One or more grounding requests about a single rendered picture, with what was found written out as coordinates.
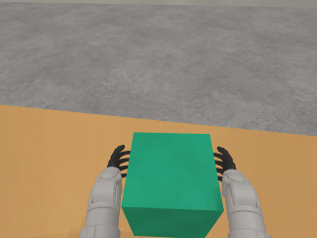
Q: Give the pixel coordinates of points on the robot right hand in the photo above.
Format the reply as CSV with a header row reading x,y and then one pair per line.
x,y
227,163

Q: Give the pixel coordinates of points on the robot left hand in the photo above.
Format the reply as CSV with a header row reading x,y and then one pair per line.
x,y
115,160

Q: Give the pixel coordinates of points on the carton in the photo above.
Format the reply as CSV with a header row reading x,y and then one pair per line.
x,y
172,188

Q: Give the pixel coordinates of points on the right robot forearm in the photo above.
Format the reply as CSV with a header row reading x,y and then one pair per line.
x,y
243,206

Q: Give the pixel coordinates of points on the left robot forearm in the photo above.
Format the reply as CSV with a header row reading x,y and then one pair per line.
x,y
104,204

